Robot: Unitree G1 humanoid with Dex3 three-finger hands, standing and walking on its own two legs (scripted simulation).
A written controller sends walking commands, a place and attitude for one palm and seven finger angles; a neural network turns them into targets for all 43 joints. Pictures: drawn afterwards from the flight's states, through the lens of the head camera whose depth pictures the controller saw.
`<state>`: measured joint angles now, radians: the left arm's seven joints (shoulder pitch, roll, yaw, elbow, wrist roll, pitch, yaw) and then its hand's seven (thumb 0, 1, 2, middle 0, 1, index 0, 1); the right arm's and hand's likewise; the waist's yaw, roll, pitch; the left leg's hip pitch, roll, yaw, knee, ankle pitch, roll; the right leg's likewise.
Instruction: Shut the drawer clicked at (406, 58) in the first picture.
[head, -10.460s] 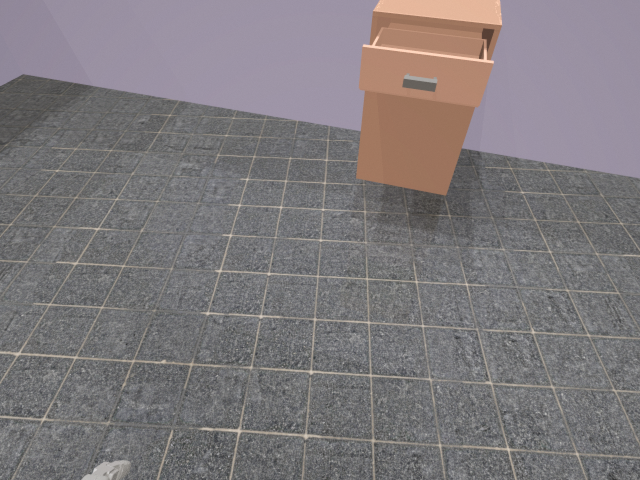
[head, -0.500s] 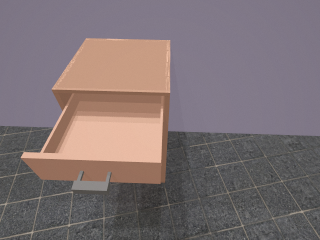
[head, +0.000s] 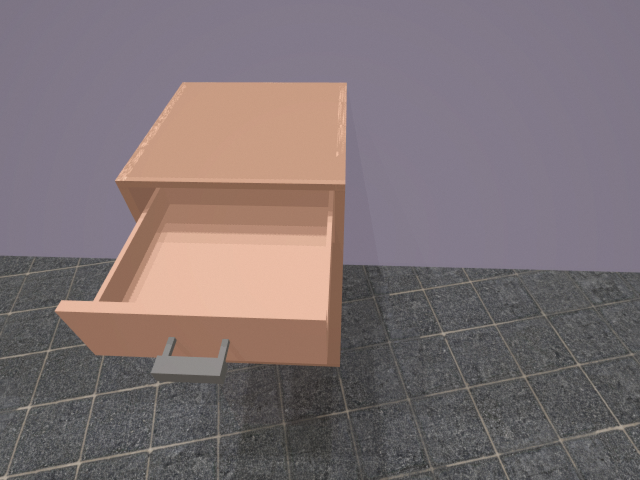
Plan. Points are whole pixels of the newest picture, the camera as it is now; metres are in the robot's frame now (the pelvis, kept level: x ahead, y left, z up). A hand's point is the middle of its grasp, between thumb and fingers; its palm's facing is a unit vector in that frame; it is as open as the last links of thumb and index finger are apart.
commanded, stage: raise the hand and make a fist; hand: left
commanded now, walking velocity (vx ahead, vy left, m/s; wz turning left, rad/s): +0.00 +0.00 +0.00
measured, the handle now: (194, 356) +0.32 +0.22 -0.08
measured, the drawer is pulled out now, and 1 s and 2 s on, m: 0.29 0.29 0.29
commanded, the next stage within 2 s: bring the fist close to the handle in 1.78 s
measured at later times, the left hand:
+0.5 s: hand out of the picture +0.12 +0.18 -0.02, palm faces +0.16 -0.98 -0.08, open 4.9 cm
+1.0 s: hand out of the picture +0.13 +0.17 -0.02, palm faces -0.05 -1.00 -0.03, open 3.1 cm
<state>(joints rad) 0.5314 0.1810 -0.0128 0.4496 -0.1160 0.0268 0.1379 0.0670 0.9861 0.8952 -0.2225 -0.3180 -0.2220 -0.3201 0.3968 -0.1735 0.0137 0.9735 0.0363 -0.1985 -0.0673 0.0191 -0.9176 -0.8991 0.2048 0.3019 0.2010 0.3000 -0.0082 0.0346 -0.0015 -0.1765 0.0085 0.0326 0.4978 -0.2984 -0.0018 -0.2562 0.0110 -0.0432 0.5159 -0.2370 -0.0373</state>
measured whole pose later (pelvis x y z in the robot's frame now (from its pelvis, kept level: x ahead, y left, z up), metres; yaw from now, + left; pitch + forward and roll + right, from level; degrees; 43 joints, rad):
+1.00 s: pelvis -0.02 +0.02 -0.08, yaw +2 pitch +13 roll -2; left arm 0.73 0.20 0.01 -0.27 -0.19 -0.43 -0.23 0.02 0.91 0.90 -1.15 -1.33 -1.15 -1.33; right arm 0.23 -0.25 -0.05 0.49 0.05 -0.23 -0.03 0.02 -0.91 -0.90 0.20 0.30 0.20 0.30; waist -0.01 0.02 -0.13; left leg -0.82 0.00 -0.02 1.15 -0.56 0.03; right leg -0.85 -0.02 -0.09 1.08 -0.46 -0.02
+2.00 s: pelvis -0.01 +0.02 -0.07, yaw +2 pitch +10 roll -2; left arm 0.75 0.21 0.04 -0.32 -0.20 -0.35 -0.21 0.02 0.90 0.90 -1.40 -1.60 -1.40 -1.60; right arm 0.23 -0.20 0.01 0.45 0.04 -0.21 -0.03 0.02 -0.91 -0.90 0.20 0.30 0.20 0.30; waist 0.01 0.04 -0.14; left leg -0.72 0.00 -0.03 1.08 -0.54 0.02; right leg -0.74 -0.01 -0.10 1.01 -0.45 -0.02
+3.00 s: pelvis -0.02 +0.01 -0.12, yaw +2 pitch +21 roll -2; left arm 0.34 0.22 0.09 -0.02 -0.21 -0.43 -0.20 0.02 0.91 0.90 -1.40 -1.60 -1.40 -1.60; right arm 0.19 -0.23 0.01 0.49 0.01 -0.14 -0.02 0.02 -0.91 -0.90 0.21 0.30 0.20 0.30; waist -0.02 0.02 -0.17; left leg -1.07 0.01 -0.03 1.33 -0.63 0.01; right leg -1.10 -0.02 -0.10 1.26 -0.53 -0.03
